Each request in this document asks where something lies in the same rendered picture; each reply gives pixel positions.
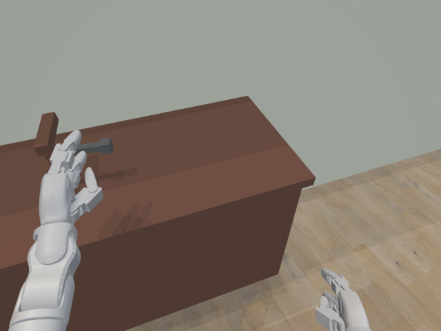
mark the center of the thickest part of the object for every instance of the tap lever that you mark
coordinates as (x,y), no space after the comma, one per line
(105,146)

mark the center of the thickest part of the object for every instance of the robot right hand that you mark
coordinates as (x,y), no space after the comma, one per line
(345,311)

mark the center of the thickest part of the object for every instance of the robot left hand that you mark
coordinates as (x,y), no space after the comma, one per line
(57,186)

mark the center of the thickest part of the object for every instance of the left robot forearm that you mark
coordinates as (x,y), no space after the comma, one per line
(45,299)

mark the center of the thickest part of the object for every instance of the counter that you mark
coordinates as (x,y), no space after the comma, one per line
(197,202)

